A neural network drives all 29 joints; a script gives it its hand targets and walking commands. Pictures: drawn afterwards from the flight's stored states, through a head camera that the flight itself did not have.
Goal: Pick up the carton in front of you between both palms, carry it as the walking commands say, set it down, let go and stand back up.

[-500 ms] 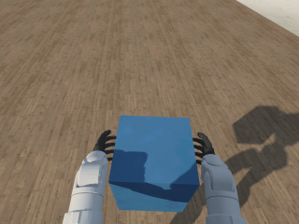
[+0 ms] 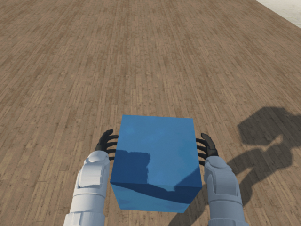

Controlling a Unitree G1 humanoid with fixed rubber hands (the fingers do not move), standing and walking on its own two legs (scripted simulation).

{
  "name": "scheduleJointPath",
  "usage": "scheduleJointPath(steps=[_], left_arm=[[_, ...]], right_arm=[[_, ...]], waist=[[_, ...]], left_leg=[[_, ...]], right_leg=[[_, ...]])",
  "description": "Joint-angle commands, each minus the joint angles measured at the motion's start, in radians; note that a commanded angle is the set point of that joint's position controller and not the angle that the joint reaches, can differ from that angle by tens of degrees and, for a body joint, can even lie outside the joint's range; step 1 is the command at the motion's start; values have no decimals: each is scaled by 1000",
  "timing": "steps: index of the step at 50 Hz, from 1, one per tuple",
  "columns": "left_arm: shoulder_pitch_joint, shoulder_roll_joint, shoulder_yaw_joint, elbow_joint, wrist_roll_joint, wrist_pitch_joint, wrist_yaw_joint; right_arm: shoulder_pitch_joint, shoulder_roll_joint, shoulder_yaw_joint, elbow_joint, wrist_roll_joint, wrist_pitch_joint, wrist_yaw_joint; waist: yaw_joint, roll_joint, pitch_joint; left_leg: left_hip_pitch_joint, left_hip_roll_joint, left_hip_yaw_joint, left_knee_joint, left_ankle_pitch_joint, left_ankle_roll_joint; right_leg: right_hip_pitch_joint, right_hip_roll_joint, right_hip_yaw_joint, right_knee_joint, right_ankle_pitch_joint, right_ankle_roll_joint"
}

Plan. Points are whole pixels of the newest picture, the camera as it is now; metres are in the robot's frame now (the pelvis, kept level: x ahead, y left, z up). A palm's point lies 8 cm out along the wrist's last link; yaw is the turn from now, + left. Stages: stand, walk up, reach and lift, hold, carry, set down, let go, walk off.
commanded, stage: hold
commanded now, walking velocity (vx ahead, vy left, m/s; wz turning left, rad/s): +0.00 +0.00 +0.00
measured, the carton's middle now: (154, 166) +0.30 -0.01 -0.05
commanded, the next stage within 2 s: set down in 0.42 s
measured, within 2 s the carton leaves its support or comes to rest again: neither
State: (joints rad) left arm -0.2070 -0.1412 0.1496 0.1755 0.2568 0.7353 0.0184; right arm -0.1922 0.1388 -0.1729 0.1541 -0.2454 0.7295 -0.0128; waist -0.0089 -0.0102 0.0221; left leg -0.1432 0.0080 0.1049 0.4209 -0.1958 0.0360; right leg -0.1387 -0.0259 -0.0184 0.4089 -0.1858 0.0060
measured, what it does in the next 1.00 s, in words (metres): stands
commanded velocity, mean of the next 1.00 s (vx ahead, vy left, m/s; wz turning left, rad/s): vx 0.00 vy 0.00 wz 0.00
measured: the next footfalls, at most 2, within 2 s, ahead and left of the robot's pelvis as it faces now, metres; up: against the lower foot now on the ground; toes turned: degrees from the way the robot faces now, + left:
none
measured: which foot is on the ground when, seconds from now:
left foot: down 0.00-1.00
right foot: down 0.00-1.00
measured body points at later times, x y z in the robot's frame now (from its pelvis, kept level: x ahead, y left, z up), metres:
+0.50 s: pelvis -0.01 -0.03 +0.00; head -0.07 -0.03 +0.44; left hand +0.28 +0.15 +0.04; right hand +0.30 -0.16 +0.04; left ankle +0.03 +0.09 -0.74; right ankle +0.03 -0.13 -0.74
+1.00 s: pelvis -0.02 -0.02 -0.04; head +0.15 +0.00 +0.37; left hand +0.35 +0.14 -0.12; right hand +0.35 -0.16 -0.11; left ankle +0.03 +0.09 -0.74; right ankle +0.03 -0.13 -0.74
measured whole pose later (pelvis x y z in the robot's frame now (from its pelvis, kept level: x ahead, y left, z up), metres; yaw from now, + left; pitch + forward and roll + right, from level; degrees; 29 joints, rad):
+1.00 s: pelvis -0.02 -0.02 -0.04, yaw +3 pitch +17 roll +0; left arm -0.56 -0.15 0.41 0.58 0.33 0.21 0.00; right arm -0.52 0.19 -0.48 0.50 -0.34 0.22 0.00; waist -0.04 0.00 0.08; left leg -0.81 -0.05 -0.05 0.79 -0.27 0.02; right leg -0.79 0.04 0.05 0.79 -0.30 0.00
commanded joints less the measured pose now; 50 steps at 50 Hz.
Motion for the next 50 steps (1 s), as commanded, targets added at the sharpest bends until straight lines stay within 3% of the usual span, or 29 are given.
scheduleJointPath(steps=[1,5,11,25,29,33,38,41,46,50], left_arm=[[-425,-912,-489,-69,-229,-51,-220],[-484,-931,-501,-52,-243,-44,-240],[-536,-957,-464,22,-239,-38,-269],[-655,-971,-390,133,-215,-50,-301],[-742,-956,-307,239,-168,-83,-310],[-821,-914,-175,375,-82,-143,-302],[-767,-772,-2,467,42,-248,-246],[-730,-706,17,486,63,-349,-220],[-760,-754,-120,469,4,-533,-195],[-829,-824,-278,423,-59,-621,-174]], right_arm=[[-443,913,518,-44,242,-44,243],[-463,928,484,5,224,-45,248],[-524,964,453,85,209,-40,268],[-651,1017,414,188,205,-47,287],[-726,1020,327,294,165,-79,279],[-788,971,177,411,74,-134,249],[-759,802,-1,452,-55,-232,193],[-724,739,-24,446,-91,-330,179],[-756,794,110,426,-28,-510,187],[-808,846,253,396,46,-602,193]], waist=[[19,34,-256],[-6,43,-212],[-4,15,-170],[16,-13,-161],[15,-20,-131],[-9,-9,-100],[-30,18,-116],[-32,11,-193],[-26,20,-467],[-36,32,-758]], left_leg=[[196,-53,-207,-58,227,-19],[187,-48,-209,-68,99,-21],[155,-52,-209,-76,-34,-13],[93,-70,-182,-49,-68,-2],[58,-75,-174,-17,-111,2],[-18,-78,-176,32,-126,5],[-170,-87,-178,98,-29,6],[-237,-99,-178,160,78,-3],[-296,-120,-193,301,256,-25],[-321,-125,-198,438,394,-35]], right_leg=[[26,116,104,-47,120,-38],[-12,106,106,-59,21,-48],[-37,90,107,-75,-82,-44],[-12,61,123,-91,-144,-28],[-52,55,128,-75,-209,-31],[-103,62,127,-30,-209,-39],[-170,90,102,79,-42,-31],[-235,104,96,156,86,-21],[-376,135,86,309,231,1],[-512,152,73,439,301,16]])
